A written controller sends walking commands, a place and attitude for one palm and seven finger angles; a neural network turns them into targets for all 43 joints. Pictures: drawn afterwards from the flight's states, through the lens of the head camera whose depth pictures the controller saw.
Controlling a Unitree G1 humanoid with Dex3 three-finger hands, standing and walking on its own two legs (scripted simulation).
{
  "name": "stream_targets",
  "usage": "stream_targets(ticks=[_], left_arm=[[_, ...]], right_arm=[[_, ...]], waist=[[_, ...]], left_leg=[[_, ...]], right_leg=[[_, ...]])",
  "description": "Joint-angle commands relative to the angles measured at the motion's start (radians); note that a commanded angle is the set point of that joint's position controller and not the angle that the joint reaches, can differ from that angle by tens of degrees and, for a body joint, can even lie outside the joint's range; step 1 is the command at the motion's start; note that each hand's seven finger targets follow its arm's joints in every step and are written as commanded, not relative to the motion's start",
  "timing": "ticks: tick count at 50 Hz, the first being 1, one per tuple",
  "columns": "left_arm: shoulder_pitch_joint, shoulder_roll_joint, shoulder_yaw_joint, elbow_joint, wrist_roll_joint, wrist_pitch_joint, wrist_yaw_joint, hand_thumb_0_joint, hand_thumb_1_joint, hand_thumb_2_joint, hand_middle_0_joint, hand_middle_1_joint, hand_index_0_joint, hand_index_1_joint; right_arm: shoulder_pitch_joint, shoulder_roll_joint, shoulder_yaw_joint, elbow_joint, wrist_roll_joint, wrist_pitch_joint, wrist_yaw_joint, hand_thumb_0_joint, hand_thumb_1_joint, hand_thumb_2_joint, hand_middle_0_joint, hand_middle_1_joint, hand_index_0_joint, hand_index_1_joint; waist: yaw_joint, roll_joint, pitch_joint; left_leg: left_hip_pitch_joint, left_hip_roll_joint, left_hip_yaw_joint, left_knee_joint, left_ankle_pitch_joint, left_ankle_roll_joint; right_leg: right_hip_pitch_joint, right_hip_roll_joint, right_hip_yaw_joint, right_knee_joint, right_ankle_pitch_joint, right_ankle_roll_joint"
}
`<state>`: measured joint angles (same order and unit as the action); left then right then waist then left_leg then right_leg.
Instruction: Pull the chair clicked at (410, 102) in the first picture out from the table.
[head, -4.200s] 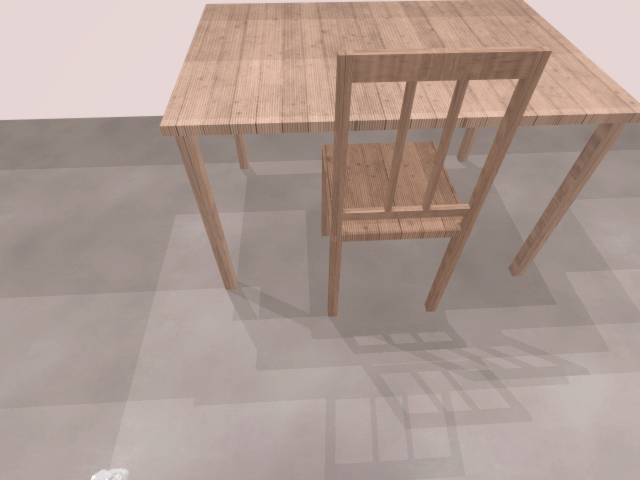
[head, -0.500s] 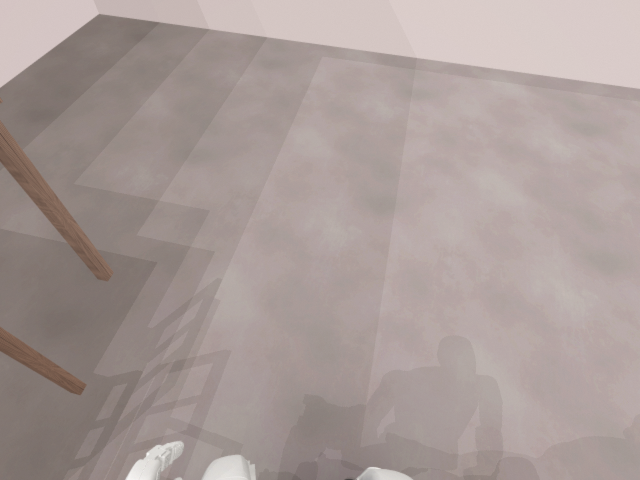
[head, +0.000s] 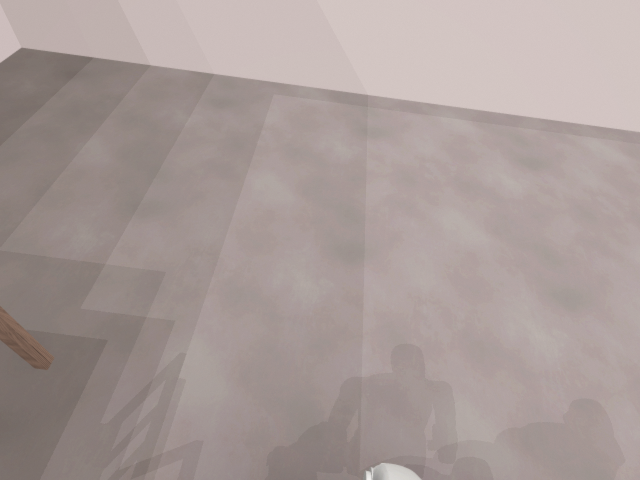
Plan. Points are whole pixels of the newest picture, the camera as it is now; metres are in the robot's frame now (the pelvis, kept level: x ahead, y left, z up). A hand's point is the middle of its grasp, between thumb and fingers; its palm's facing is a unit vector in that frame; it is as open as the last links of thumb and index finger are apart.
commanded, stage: walk to a spot facing it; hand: left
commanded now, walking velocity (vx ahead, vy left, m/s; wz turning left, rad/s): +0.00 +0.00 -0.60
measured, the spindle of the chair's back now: out of the picture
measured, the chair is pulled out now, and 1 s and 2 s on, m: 0.00 0.00 0.00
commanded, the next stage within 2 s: turn to face it in 0.02 s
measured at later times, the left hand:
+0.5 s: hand (248, 415) +0.23 +0.12 -0.17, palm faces -0.01 -0.99 -0.15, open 7.4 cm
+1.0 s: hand out of the picture +0.10 +0.19 -0.16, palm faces +0.35 -0.88 -0.31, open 7.4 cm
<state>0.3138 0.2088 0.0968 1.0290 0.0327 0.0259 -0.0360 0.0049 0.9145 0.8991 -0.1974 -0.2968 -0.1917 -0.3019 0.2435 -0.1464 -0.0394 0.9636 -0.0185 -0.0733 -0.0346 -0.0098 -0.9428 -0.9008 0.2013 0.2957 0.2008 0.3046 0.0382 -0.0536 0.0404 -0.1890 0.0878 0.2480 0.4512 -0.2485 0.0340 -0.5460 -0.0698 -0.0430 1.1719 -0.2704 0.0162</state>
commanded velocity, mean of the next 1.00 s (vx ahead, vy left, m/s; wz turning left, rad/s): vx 0.00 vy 0.00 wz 0.49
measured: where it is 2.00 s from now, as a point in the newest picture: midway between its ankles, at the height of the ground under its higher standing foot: outside the picture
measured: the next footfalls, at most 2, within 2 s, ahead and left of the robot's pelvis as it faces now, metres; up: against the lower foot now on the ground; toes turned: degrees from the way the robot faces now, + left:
right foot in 0.26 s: +0.16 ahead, -0.16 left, +0.00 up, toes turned -14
left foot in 0.60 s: +0.17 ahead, +0.10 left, +0.00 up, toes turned +14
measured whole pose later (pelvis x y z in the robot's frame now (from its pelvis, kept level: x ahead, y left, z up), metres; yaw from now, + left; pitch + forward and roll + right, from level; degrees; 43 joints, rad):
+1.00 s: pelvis +0.09 -0.05 -0.02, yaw +18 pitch +1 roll +0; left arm 0.20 0.24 0.08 0.90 0.01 0.04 0.02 0.00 0.91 0.90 -0.20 -0.30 -0.19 -0.30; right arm 0.20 -0.25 -0.08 0.91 -0.02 0.05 0.01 0.00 -0.91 -0.90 0.20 0.30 0.20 0.30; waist -0.02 0.04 0.05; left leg -0.41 -0.03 -0.07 0.55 -0.16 0.00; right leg -0.28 -0.03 -0.03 0.59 -0.35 0.04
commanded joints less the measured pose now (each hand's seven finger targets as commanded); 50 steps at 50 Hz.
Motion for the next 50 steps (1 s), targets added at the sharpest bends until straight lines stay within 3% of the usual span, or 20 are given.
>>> stream_targets(ticks=[1, 8, 11, 12, 13, 14, 15, 20, 23, 27, 28, 29, 30, 31, 33, 36, 43, 48, 49, 50], left_arm=[[-0.051, -0.004, 0.0, -0.088, 0.0, -0.006, -0.004, 0.0, 0.9, 0.9, -0.2, -0.3, -0.2, -0.3], [-0.183, -0.02, -0.022, -0.124, -0.001, -0.018, 0.009, 0.0, 0.9, 0.9, -0.2, -0.3, -0.2, -0.3], [-0.044, 0.017, -0.028, -0.061, 0.004, -0.048, 0.03, 0.0, 0.9, 0.9, -0.2, -0.3, -0.2, -0.3], [0.032, 0.09, -0.021, -0.023, 0.005, -0.065, 0.046, 0.0, 0.9, 0.9, -0.2, -0.3, -0.2, -0.3], [0.101, 0.162, -0.013, 0.013, -0.006, -0.08, 0.053, 0.0, 0.9, 0.9, -0.2, -0.3, -0.2, -0.3], [0.092, 0.191, -0.016, 0.007, -0.018, -0.078, 0.055, 0.0, 0.9, 0.9, -0.2, -0.3, -0.2, -0.3], [0.035, 0.173, -0.01, -0.008, -0.015, -0.071, 0.064, 0.0, 0.9, 0.9, -0.2, -0.3, -0.2, -0.3], [-0.174, 0.12, -0.017, -0.078, -0.005, -0.042, 0.08, 0.0, 0.9, 0.9, -0.2, -0.3, -0.2, -0.3], [-0.212, 0.122, -0.006, -0.111, -0.001, -0.029, 0.078, 0.0, 0.9, 0.9, -0.2, -0.3, -0.2, -0.3], [-0.203, 0.131, 0.01, -0.135, -0.008, -0.014, 0.073, 0.0, 0.9, 0.9, -0.2, -0.3, -0.2, -0.3], [-0.196, 0.113, 0.009, -0.146, -0.016, -0.005, 0.069, 0.0, 0.9, 0.9, -0.2, -0.3, -0.2, -0.3], [-0.175, 0.058, 0.005, -0.174, -0.023, 0.006, 0.06, 0.0, 0.9, 0.9, -0.2, -0.3, -0.2, -0.3], [-0.239, 0.027, -0.006, -0.227, -0.019, 0.007, 0.058, 0.0, 0.9, 0.9, -0.2, -0.3, -0.2, -0.3], [-0.247, 0.035, -0.003, -0.237, -0.011, 0.006, 0.056, 0.0, 0.9, 0.9, -0.2, -0.3, -0.2, -0.3], [-0.228, 0.051, 0.011, -0.208, -0.007, 0.002, 0.051, 0.0, 0.9, 0.9, -0.2, -0.3, -0.2, -0.3], [-0.153, 0.069, 0.011, -0.169, -0.012, 0.005, 0.044, 0.0, 0.9, 0.9, -0.2, -0.3, -0.2, -0.3], [-0.153, 0.073, -0.002, -0.194, -0.023, 0.005, 0.053, 0.0, 0.9, 0.9, -0.2, -0.3, -0.2, -0.3], [-0.003, 0.101, 0.001, -0.173, -0.029, -0.008, 0.06, 0.0, 0.9, 0.9, -0.2, -0.3, -0.2, -0.3], [0.045, 0.152, 0.01, -0.17, -0.019, -0.015, 0.066, 0.0, 0.9, 0.9, -0.2, -0.3, -0.2, -0.3], [0.034, 0.266, 0.028, -0.188, 0.001, -0.026, 0.073, 0.0, 0.9, 0.9, -0.2, -0.3, -0.2, -0.3]], right_arm=[[0.11, -0.14, -0.026, -0.003, -0.001, -0.007, -0.004, 0.0, -0.9, -0.9, 0.2, 0.3, 0.2, 0.3], [0.157, -0.161, -0.037, 0.039, -0.013, 0.025, 0.003, 0.0, -0.9, -0.9, 0.2, 0.3, 0.2, 0.3], [0.159, -0.138, -0.024, 0.066, -0.002, 0.03, 0.006, 0.0, -0.9, -0.9, 0.2, 0.3, 0.2, 0.3], [0.18, -0.088, -0.012, 0.072, 0.009, 0.025, 0.013, 0.0, -0.9, -0.9, 0.2, 0.3, 0.2, 0.3], [0.196, -0.033, 0.001, 0.062, 0.018, 0.027, 0.011, 0.0, -0.9, -0.9, 0.2, 0.3, 0.2, 0.3], [0.168, -0.052, 0.0, 0.049, 0.023, 0.049, 0.0, 0.0, -0.9, -0.9, 0.2, 0.3, 0.2, 0.3], [0.142, -0.062, -0.005, 0.042, 0.02, 0.062, -0.001, 0.0, -0.9, -0.9, 0.2, 0.3, 0.2, 0.3], [0.133, -0.048, -0.022, 0.064, 0.01, 0.1, 0.019, 0.0, -0.9, -0.9, 0.2, 0.3, 0.2, 0.3], [0.122, -0.042, -0.027, 0.035, 0.002, 0.111, 0.033, 0.0, -0.9, -0.9, 0.2, 0.3, 0.2, 0.3], [0.134, -0.068, -0.036, -0.002, -0.003, 0.098, 0.042, 0.0, -0.9, -0.9, 0.2, 0.3, 0.2, 0.3], [0.165, -0.104, -0.046, 0.001, -0.006, 0.093, 0.044, 0.0, -0.9, -0.9, 0.2, 0.3, 0.2, 0.3], [0.191, -0.197, -0.067, -0.016, -0.012, 0.085, 0.041, 0.0, -0.9, -0.9, 0.2, 0.3, 0.2, 0.3], [0.221, -0.275, -0.084, -0.033, -0.018, 0.08, 0.034, 0.0, -0.9, -0.9, 0.2, 0.3, 0.2, 0.3], [0.203, -0.288, -0.087, -0.037, -0.018, 0.075, 0.024, 0.0, -0.9, -0.9, 0.2, 0.3, 0.2, 0.3], [0.06, -0.247, -0.074, -0.073, -0.013, 0.07, 0.014, 0.0, -0.9, -0.9, 0.2, 0.3, 0.2, 0.3], [-0.01, -0.224, -0.064, -0.104, -0.008, 0.062, 0.012, 0.0, -0.9, -0.9, 0.2, 0.3, 0.2, 0.3], [0.005, -0.274, -0.085, -0.105, -0.008, 0.087, 0.022, 0.0, -0.9, -0.9, 0.2, 0.3, 0.2, 0.3], [-0.089, -0.282, -0.093, -0.142, -0.003, 0.108, 0.035, 0.0, -0.9, -0.9, 0.2, 0.3, 0.2, 0.3], [-0.105, -0.241, -0.089, -0.157, 0.006, 0.112, 0.041, 0.0, -0.9, -0.9, 0.2, 0.3, 0.2, 0.3], [-0.094, -0.161, -0.076, -0.185, 0.011, 0.114, 0.047, 0.0, -0.9, -0.9, 0.2, 0.3, 0.2, 0.3]], waist=[[-0.037, 0.18, -0.002], [-0.083, 0.238, -0.006], [-0.008, 0.166, -0.097], [0.02, 0.037, -0.193], [0.026, -0.123, -0.29], [0.036, -0.135, -0.3], [0.028, -0.191, -0.262], [-0.053, -0.073, -0.059], [-0.066, -0.113, -0.01], [-0.083, -0.079, -0.038], [-0.099, 0.026, -0.045], [-0.108, 0.316, -0.039], [-0.144, 0.421, -0.015], [-0.131, 0.301, -0.065], [-0.081, 0.279, -0.05], [-0.053, 0.205, -0.094], [-0.083, 0.19, -0.12], [-0.017, 0.192, -0.125], [0.009, 0.081, -0.109], [0.011, -0.243, -0.078]], left_leg=[[0.089, 0.263, -0.078, -0.175, 0.484, 0.065], [0.111, 0.262, -0.02, -0.056, 0.58, 0.07], [0.044, 0.196, -0.033, 0.133, 0.55, 0.009], [-0.117, 0.143, -0.03, 0.266, 0.325, -0.039], [-0.254, 0.039, -0.045, 0.428, -0.264, -0.081], [-0.247, 0.028, -0.163, 0.537, -0.44, -0.081], [-0.27, 0.025, -0.201, 0.608, -0.422, -0.077], [-0.243, 0.03, -0.19, 0.615, -0.257, -0.088], [-0.211, 0.026, -0.145, 0.523, -0.208, -0.086], [-0.113, -0.007, -0.093, 0.222, -0.039, -0.081], [-0.042, 0.006, -0.133, 0.099, 0.042, -0.069], [-0.021, 0.178, -0.447, -0.051, 0.173, 0.017], [-0.037, 0.354, -0.697, -0.182, 0.275, 0.128], [-0.05, 0.357, -0.736, -0.193, 0.155, 0.17], [-0.088, 0.253, -0.617, -0.178, 0.033, 0.128], [-0.052, 0.17, -0.484, -0.15, 0.148, 0.108], [0.026, 0.164, -0.567, -0.123, 0.188, 0.147], [-0.16, 0.076, -0.573, -0.058, 0.119, 0.079], [-0.3, -0.002, -0.509, 0.061, -0.022, 0.018], [-0.496, -0.163, -0.3, 0.337, -0.229, -0.081]], right_leg=[[-0.094, -0.037, -0.013, -0.079, 0.047, 0.031], [0.085, 0.017, -0.083, -0.449, 0.025, 0.004], [0.406, 0.037, -0.095, -0.711, 0.235, -0.008], [0.65, -0.117, 0.047, -0.693, 0.55, -0.046], [0.8, -0.351, 0.206, -0.673, 0.972, -0.151], [0.729, -0.395, 0.192, -0.698, 1.043, -0.22], [0.654, -0.384, 0.193, -0.728, 0.967, -0.233], [0.336, -0.319, -0.012, -0.82, 0.497, -0.161], [0.229, -0.306, -0.069, -0.85, 0.214, -0.129], [0.239, -0.275, -0.129, -0.688, 0.106, -0.075], [0.183, -0.241, -0.152, -0.567, 0.015, -0.04], [0.037, -0.112, -0.187, -0.354, -0.22, 0.032], [-0.067, -0.028, -0.12, -0.107, -0.395, 0.061], [-0.08, -0.033, -0.013, 0.02, -0.343, 0.045], [-0.106, -0.046, 0.043, 0.092, -0.176, 0.049], [-0.029, -0.036, 0.038, -0.004, -0.098, 0.062], [0.069, 0.023, 0.029, -0.302, -0.181, 0.059], [0.382, 0.058, -0.004, -0.684, -0.033, 0.034], [0.498, -0.044, 0.085, -0.861, -0.047, 0.003], [0.542, -0.346, 0.425, -0.999, -0.135, -0.112]])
